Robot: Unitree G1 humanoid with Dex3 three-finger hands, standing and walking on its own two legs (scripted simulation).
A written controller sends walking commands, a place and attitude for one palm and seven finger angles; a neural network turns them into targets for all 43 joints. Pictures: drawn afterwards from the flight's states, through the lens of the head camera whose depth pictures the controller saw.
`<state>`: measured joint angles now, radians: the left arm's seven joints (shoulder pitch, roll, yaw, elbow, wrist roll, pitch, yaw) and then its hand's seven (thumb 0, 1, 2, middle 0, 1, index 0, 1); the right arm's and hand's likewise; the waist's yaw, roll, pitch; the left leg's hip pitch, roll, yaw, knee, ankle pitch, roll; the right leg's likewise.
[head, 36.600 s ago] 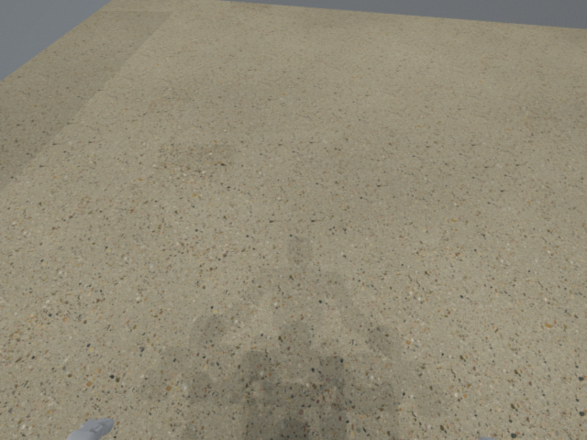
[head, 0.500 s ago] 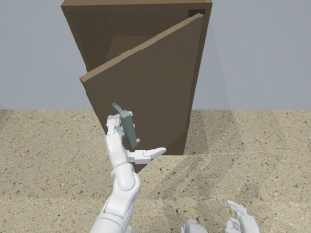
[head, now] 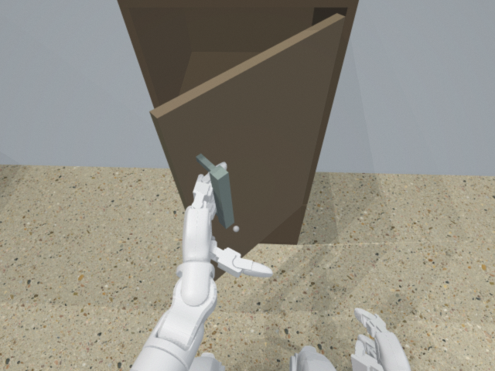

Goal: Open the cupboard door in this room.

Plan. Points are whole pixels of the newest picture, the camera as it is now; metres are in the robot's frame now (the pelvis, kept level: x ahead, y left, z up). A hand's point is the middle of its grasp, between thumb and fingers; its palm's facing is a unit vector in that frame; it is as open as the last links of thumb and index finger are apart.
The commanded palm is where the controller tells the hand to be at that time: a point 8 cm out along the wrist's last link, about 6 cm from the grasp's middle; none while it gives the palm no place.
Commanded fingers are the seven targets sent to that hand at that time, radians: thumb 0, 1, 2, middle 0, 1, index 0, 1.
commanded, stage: slide the hand sideways off the handle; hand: left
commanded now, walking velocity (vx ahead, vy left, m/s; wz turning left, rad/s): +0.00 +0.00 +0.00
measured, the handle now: (215, 193) +0.39 +0.08 +0.06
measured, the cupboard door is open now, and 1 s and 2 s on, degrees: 45 47 47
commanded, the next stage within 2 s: draw the hand back to the body in 1.08 s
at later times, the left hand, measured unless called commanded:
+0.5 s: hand (219, 255) +0.28 +0.06 +0.06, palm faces -0.07 -1.00 -0.02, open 16.4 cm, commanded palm +0.25 +0.12 +0.05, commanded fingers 0.00 -0.50 0.30 -0.15 -0.30 -0.15 -0.30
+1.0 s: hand (183, 280) +0.24 +0.11 +0.05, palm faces -0.04 -1.00 -0.04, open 16.3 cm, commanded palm +0.21 +0.17 +0.05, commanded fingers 0.00 -0.50 0.30 -0.15 -0.30 -0.15 -0.30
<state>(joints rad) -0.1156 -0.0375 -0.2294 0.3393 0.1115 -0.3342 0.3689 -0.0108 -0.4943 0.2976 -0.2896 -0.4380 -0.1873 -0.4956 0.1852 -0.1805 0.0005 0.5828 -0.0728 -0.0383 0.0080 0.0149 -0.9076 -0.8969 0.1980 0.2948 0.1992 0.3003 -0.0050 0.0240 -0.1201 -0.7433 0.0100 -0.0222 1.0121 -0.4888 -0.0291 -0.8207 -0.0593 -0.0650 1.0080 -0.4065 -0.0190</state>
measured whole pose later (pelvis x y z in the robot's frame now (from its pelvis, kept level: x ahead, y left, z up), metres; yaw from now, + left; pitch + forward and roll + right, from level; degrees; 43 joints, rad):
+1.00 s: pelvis +0.02 +0.00 -0.01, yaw +0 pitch +14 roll +0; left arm 0.42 0.12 -0.09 -0.18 -0.08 -0.31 -0.04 -0.01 -0.50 0.30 -0.15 -0.30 -0.15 -0.30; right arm 0.25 -0.22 0.01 0.42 -0.01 -0.10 -0.03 0.02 -0.91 -0.90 0.20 0.29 0.20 0.30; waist 0.01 0.03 -0.13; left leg -0.77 0.02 -0.03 1.10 -0.57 -0.03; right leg -0.85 -0.05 -0.07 1.09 -0.48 -0.02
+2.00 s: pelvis +0.04 +0.02 +0.05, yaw -1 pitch +0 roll -1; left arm 0.56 0.29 0.13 -0.42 -0.01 -0.04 0.12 -0.01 -0.06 0.49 -0.17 -0.30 -0.17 -0.30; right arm 0.26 -0.22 0.06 0.54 0.00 -0.15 -0.11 0.02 -0.91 -0.90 0.20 0.30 0.20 0.30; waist 0.05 0.06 -0.04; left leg -0.26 0.01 -0.01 0.66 -0.41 0.00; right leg -0.32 -0.05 -0.06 0.63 -0.31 0.02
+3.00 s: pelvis +0.03 +0.01 +0.07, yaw -2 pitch -2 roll -1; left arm 0.43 0.35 0.39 -0.37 -0.03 -0.15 0.12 0.02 0.89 0.90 -0.21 -0.30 -0.21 -0.30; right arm 0.17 -0.23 0.03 0.62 -0.01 -0.11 -0.08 0.02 -0.91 -0.90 0.20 0.29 0.20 0.30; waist 0.04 0.06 0.03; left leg -0.10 0.04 0.00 0.42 -0.28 -0.01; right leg -0.16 -0.01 -0.06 0.37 -0.17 0.01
